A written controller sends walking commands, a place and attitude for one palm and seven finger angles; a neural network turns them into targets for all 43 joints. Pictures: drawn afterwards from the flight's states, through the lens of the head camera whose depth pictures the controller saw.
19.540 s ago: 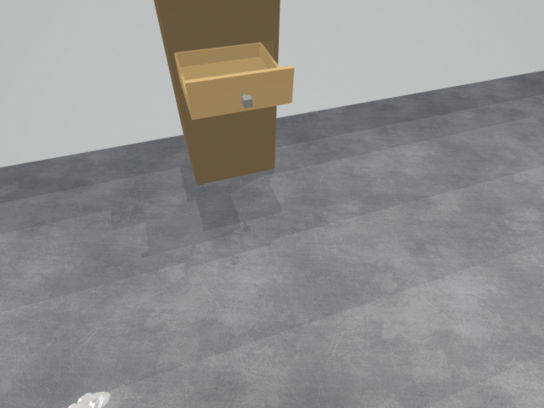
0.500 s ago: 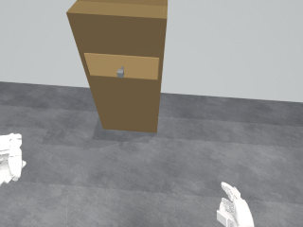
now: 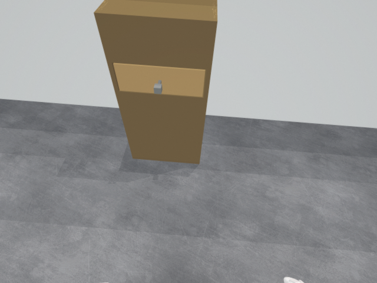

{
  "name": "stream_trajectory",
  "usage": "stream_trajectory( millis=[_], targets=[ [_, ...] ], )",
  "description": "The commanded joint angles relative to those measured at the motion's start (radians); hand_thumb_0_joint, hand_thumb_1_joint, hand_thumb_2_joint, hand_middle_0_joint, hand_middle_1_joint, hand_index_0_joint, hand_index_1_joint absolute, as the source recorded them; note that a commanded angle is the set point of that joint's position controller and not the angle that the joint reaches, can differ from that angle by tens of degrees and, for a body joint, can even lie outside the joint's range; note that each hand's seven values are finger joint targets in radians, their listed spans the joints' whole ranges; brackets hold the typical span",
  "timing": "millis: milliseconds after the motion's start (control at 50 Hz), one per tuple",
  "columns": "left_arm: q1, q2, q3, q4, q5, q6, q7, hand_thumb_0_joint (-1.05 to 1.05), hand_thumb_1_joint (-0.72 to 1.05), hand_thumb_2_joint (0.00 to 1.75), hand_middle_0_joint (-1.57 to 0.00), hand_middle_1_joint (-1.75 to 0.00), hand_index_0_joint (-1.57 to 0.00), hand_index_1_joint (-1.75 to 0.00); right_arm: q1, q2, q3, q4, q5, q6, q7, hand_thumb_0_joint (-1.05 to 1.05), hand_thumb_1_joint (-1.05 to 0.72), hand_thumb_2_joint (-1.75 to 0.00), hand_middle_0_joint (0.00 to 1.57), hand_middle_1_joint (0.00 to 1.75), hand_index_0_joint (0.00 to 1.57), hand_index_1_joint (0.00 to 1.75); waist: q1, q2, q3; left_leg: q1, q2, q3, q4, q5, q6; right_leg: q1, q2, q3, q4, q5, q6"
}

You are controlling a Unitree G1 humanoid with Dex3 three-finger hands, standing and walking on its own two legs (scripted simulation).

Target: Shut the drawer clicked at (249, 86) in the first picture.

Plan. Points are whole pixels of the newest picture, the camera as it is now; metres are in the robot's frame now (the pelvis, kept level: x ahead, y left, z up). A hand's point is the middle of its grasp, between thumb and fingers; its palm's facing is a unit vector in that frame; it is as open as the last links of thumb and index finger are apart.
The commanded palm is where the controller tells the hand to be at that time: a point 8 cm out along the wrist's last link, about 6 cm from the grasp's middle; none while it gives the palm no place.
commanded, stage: let the arm hang, fingers relaxed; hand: left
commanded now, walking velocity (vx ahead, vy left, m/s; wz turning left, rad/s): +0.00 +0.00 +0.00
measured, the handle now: (158, 86) +0.88 +0.15 -0.14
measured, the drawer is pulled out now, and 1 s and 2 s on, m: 0.00 0.00 0.00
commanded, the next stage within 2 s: look to check the result in 0.84 s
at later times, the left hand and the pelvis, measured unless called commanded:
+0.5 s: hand out of the picture -0.04 +0.19 -0.16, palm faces +0.02 -0.97 -0.23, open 6.9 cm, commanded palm none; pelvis -0.01 +0.01 +0.01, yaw +0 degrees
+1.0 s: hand out of the picture +0.00 +0.15 -0.16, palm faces +0.03 -0.98 -0.18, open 7.3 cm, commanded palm none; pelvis +0.01 -0.01 +0.01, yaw +0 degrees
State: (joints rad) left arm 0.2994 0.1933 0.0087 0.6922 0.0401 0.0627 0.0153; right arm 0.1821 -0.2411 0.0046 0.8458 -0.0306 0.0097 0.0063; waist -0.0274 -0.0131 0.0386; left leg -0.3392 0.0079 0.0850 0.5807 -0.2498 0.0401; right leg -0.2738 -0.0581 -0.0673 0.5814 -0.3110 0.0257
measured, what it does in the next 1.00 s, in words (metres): stands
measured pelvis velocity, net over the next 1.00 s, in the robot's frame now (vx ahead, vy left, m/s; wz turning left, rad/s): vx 0.01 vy -0.01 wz -0.01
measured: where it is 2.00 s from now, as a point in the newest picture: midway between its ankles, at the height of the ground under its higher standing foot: outside the picture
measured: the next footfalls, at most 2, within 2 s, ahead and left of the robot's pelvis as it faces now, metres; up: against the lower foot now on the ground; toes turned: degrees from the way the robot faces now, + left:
none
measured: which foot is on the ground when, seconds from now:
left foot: down 0.00-1.00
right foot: down 0.00-1.00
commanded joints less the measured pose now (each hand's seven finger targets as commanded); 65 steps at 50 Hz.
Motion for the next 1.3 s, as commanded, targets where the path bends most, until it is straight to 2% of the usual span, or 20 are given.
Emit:
stream_trajectory(
  millis=[0, 40, 120, 140, 180, 320, 420, 480, 580, 620, 740, 780, 860, 960, 1080, 1280],
  targets=[
    [0.029, 0.146, 0.033, 0.056, -0.02, -0.054, 0.007, 0.0, 0.9, 0.9, -0.84, -0.99, -0.84, -0.99, 0.0, -0.093, -0.026, -0.013, 0.005, -0.017, -0.009, 0.0, -0.9, -0.9, 0.2, 0.3, 0.2, 0.3, 0.034, 0.164, -0.068, 0.055, 0.098, -0.142, -0.186, 0.118, 0.007, 0.073, -0.035, 0.067, -0.139, 0.07, -0.05],
    [0.047, 0.136, 0.037, 0.125, -0.022, -0.056, 0.01, 0.0, 0.9, 0.9, -0.76, -0.91, -0.76, -0.91, 0.026, -0.084, -0.03, 0.017, 0.005, -0.009, -0.014, 0.0, -0.9, -0.9, 0.2, 0.3, 0.2, 0.3, 0.037, 0.218, -0.064, 0.05, 0.101, -0.15, -0.213, 0.037, 0.005, 0.089, -0.029, 0.057, -0.163, 0.051, -0.056],
    [0.044, 0.126, 0.027, 0.236, -0.023, -0.056, 0.006, 0.0, 0.9, 0.9, -0.6, -0.73, -0.6, -0.73, 0.072, -0.071, -0.036, 0.082, 0.009, -0.001, -0.02, 0.0, -0.9, -0.9, 0.2, 0.3, 0.2, 0.3, 0.029, 0.181, -0.025, 0.042, 0.106, -0.169, -0.277, -0.137, 0.002, 0.073, -0.026, 0.048, -0.204, 0.008, -0.063],
    [0.045, 0.131, 0.027, 0.253, -0.022, -0.059, 0.006, 0.0, 0.9, 0.9, -0.56, -0.69, -0.56, -0.69, 0.092, -0.077, -0.04, 0.09, 0.012, -0.001, -0.022, 0.0, -0.9, -0.9, 0.2, 0.3, 0.2, 0.3, 0.028, 0.124, -0.023, 0.05, 0.114, -0.182, -0.283, -0.128, 0.005, 0.075, -0.024, 0.042, -0.207, 0.016, -0.062],
    [0.051, 0.114, 0.022, 0.293, -0.022, -0.057, 0.006, 0.0, 0.9, 0.9, -0.48, -0.6, -0.48, -0.6, 0.115, -0.071, -0.043, 0.121, 0.012, 0.0, -0.025, 0.0, -0.9, -0.9, 0.2, 0.3, 0.2, 0.3, 0.024, 0.077, 0.001, 0.054, 0.117, -0.187, -0.304, -0.172, 0.006, 0.05, -0.026, 0.039, -0.215, -0.008, -0.061],
    [0.08, 0.085, 0.016, 0.377, -0.023, -0.063, 0.015, 0.0, 0.9, 0.9, -0.2, -0.3, -0.2, -0.3, 0.176, -0.035, -0.044, 0.195, 0.013, -0.001, -0.029, 0.0, -0.9, -0.9, 0.2, 0.3, 0.2, 0.3, 0.018, -0.002, 0.036, 0.094, 0.108, -0.159, -0.292, -0.127, 0.008, -0.003, -0.036, 0.054, -0.239, -0.03, -0.062],
    [0.093, 0.067, 0.015, 0.406, -0.022, -0.063, 0.02, 0.0, 0.9, 0.9, -0.2, -0.3, -0.2, -0.3, 0.19, -0.004, -0.041, 0.229, 0.013, -0.002, -0.03, 0.0, -0.9, -0.9, 0.2, 0.3, 0.2, 0.3, 0.021, -0.018, 0.063, 0.089, 0.1, -0.142, -0.286, -0.101, 0.008, -0.017, -0.041, 0.056, -0.242, -0.031, -0.058],
    [0.097, 0.054, 0.014, 0.416, -0.023, -0.065, 0.023, 0.0, 0.9, 0.9, -0.2, -0.3, -0.2, -0.3, 0.195, 0.015, -0.038, 0.247, 0.012, -0.005, -0.031, 0.0, -0.9, -0.9, 0.2, 0.3, 0.2, 0.3, 0.022, 0.017, 0.056, 0.099, 0.097, -0.133, -0.282, -0.072, 0.006, -0.013, -0.042, 0.058, -0.237, -0.01, -0.057],
    [0.09, 0.039, 0.016, 0.423, -0.024, -0.07, 0.026, 0.0, 0.9, 0.9, -0.2, -0.3, -0.2, -0.3, 0.204, 0.037, -0.036, 0.262, 0.013, -0.01, -0.034, 0.0, -0.9, -0.9, 0.2, 0.3, 0.2, 0.3, 0.022, 0.004, 0.053, 0.109, 0.092, -0.115, -0.265, -0.005, 0.001, 0.004, -0.046, 0.061, -0.237, 0.029, -0.057],
    [0.086, 0.034, 0.017, 0.427, -0.026, -0.071, 0.027, 0.0, 0.9, 0.9, -0.2, -0.3, -0.2, -0.3, 0.202, 0.042, -0.035, 0.266, 0.013, -0.012, -0.036, 0.0, -0.9, -0.9, 0.2, 0.3, 0.2, 0.3, 0.021, 0.031, 0.054, 0.116, 0.091, -0.112, -0.262, 0.014, -0.001, 0.007, -0.047, 0.064, -0.238, 0.044, -0.058],
    [0.079, 0.028, 0.02, 0.432, -0.026, -0.075, 0.029, 0.0, 0.9, 0.9, -0.2, -0.3, -0.2, -0.3, 0.209, 0.05, -0.036, 0.272, 0.014, -0.015, -0.04, 0.0, -0.9, -0.9, 0.2, 0.3, 0.2, 0.3, 0.022, 0.033, 0.05, 0.123, 0.091, -0.103, -0.242, 0.077, -0.005, 0.032, -0.046, 0.064, -0.242, 0.082, -0.06],
    [0.074, 0.023, 0.021, 0.434, -0.027, -0.073, 0.029, 0.0, 0.9, 0.9, -0.2, -0.3, -0.2, -0.3, 0.207, 0.058, -0.035, 0.277, 0.013, -0.013, -0.041, 0.0, -0.9, -0.9, 0.2, 0.3, 0.2, 0.3, 0.021, 0.04, 0.063, 0.118, 0.089, -0.099, -0.245, 0.058, -0.008, 0.028, -0.048, 0.063, -0.248, 0.07, -0.06],
    [0.071, 0.025, 0.022, 0.434, -0.027, -0.076, 0.029, 0.0, 0.9, 0.9, -0.2, -0.3, -0.2, -0.3, 0.21, 0.054, -0.038, 0.278, 0.013, -0.014, -0.041, 0.0, -0.9, -0.9, 0.2, 0.3, 0.2, 0.3, 0.019, 0.014, 0.047, 0.139, 0.092, -0.096, -0.232, 0.095, -0.008, 0.035, -0.052, 0.061, -0.251, 0.09, -0.061],
    [0.064, 0.024, 0.026, 0.433, -0.028, -0.077, 0.03, 0.0, 0.9, 0.9, -0.2, -0.3, -0.2, -0.3, 0.205, 0.05, -0.04, 0.28, 0.014, -0.017, -0.044, 0.0, -0.9, -0.9, 0.2, 0.3, 0.2, 0.3, 0.018, 0.031, 0.036, 0.151, 0.098, -0.098, -0.229, 0.126, -0.007, 0.049, -0.049, 0.06, -0.25, 0.112, -0.06],
    [0.059, 0.03, 0.028, 0.434, -0.027, -0.078, 0.029, 0.0, 0.9, 0.9, -0.2, -0.3, -0.2, -0.3, 0.194, 0.041, -0.041, 0.282, 0.014, -0.016, -0.045, 0.0, -0.9, -0.9, 0.2, 0.3, 0.2, 0.3, 0.018, 0.007, 0.041, 0.16, 0.098, -0.097, -0.23, 0.13, -0.008, 0.053, -0.05, 0.06, -0.257, 0.114, -0.06],
    [0.037, 0.051, 0.031, 0.435, -0.027, -0.081, 0.027, 0.0, 0.9, 0.9, -0.2, -0.3, -0.2, -0.3, 0.162, 0.015, -0.043, 0.279, 0.014, -0.019, -0.045, 0.0, -0.9, -0.9, 0.2, 0.3, 0.2, 0.3, 0.018, 0.019, 0.034, 0.178, 0.103, -0.099, -0.236, 0.151, -0.009, 0.067, -0.053, 0.062, -0.266, 0.132, -0.06]
  ],
)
